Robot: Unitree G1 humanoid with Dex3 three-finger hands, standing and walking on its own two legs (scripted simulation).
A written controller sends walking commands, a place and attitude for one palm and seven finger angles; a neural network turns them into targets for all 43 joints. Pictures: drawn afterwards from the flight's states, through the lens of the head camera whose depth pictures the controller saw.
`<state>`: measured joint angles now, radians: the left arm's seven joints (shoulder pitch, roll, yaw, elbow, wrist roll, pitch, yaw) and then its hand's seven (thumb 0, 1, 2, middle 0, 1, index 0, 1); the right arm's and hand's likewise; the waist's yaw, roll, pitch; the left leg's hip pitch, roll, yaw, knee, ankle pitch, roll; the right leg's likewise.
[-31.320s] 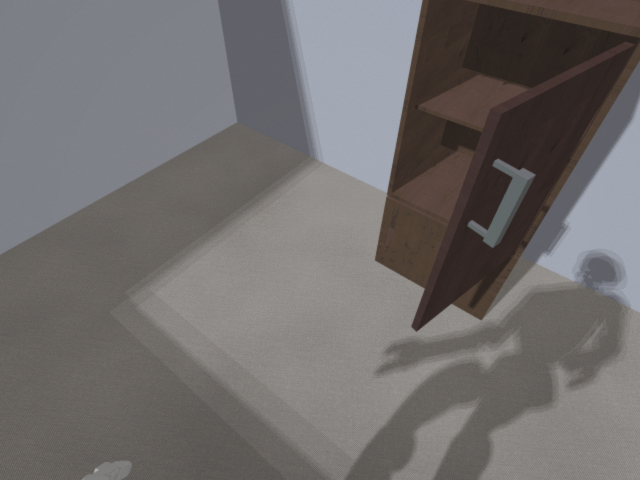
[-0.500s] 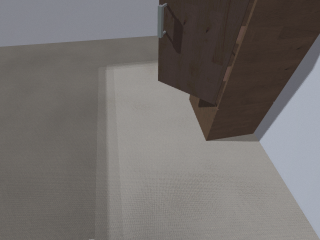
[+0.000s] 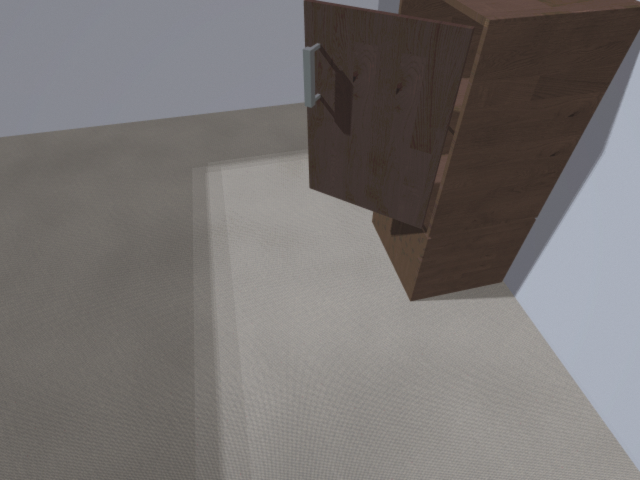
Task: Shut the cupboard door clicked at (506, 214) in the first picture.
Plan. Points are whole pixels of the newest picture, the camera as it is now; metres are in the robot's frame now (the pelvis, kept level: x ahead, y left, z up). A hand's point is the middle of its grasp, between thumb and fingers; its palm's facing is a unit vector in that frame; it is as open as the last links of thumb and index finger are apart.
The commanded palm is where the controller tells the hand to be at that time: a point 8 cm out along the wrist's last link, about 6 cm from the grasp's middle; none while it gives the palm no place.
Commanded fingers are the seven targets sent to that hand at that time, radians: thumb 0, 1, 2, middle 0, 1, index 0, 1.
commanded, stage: let the arm hang, fingers relaxed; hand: left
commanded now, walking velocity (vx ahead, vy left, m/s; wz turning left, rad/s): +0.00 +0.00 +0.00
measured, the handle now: (313, 75) +1.09 +0.07 +0.03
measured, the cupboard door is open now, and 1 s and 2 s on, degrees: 46 46 46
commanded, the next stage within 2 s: look to check the result in 0.22 s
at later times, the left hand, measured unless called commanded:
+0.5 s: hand out of the picture +0.00 +0.20 -0.17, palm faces +0.00 -0.98 -0.22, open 7.4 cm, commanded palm none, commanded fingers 0.00 0.90 0.90 -0.20 -0.30 -0.20 -0.30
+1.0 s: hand out of the picture +0.07 +0.25 -0.16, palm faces -0.02 -0.95 -0.30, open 7.4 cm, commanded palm none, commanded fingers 0.00 0.90 0.90 -0.20 -0.30 -0.20 -0.30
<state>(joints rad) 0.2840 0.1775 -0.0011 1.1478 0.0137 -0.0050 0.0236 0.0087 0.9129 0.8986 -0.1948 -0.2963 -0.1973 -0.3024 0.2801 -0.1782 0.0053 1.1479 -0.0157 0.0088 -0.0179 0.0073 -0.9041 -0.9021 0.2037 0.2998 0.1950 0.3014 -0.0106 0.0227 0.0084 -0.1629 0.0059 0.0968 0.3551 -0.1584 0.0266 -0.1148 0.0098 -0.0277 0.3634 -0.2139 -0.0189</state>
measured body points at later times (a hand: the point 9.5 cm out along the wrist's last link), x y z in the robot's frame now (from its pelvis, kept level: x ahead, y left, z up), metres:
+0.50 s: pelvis +0.01 +0.01 +0.00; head +0.01 +0.01 +0.45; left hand +0.00 +0.25 -0.16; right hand +0.00 -0.23 -0.16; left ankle +0.02 +0.10 -0.75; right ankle -0.01 -0.11 -0.75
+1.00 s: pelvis +0.02 +0.02 +0.00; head +0.03 +0.01 +0.45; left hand +0.07 +0.30 -0.14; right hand +0.07 -0.27 -0.14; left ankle +0.03 +0.10 -0.75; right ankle -0.01 -0.11 -0.75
